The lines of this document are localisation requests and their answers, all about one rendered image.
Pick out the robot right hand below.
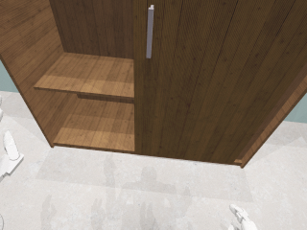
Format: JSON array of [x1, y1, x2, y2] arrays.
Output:
[[228, 204, 258, 230]]

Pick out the handle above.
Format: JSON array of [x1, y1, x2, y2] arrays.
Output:
[[146, 5, 154, 58]]

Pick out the wardrobe door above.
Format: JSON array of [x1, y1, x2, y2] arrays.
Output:
[[236, 62, 307, 160], [132, 0, 307, 164]]

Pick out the robot left hand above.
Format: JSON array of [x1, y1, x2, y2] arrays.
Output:
[[0, 95, 24, 182]]

